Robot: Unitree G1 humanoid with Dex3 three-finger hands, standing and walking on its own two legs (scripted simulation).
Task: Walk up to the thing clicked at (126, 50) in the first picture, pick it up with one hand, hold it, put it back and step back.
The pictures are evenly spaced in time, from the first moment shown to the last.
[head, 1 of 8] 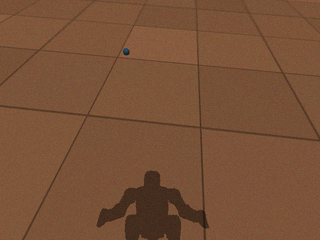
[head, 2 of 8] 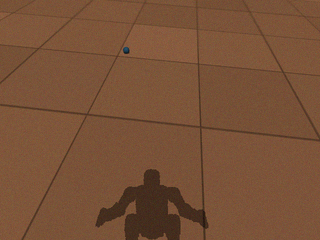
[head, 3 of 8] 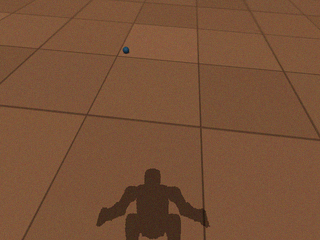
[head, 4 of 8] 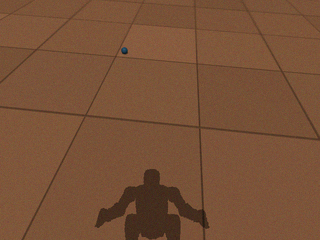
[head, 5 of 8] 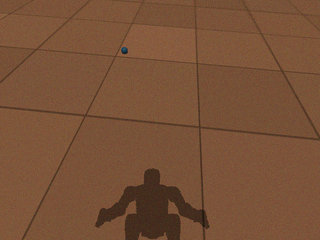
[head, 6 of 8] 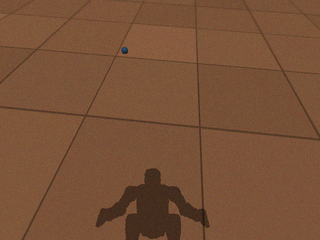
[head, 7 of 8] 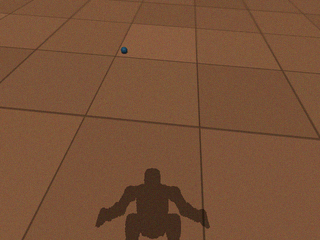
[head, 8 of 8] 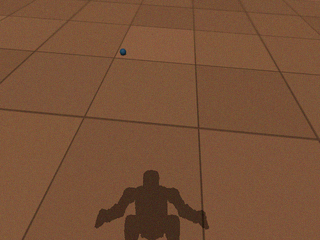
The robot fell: no
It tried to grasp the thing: no
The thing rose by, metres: 0.00
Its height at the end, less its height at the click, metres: +0.00
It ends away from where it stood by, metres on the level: 0.00
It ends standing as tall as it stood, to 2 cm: yes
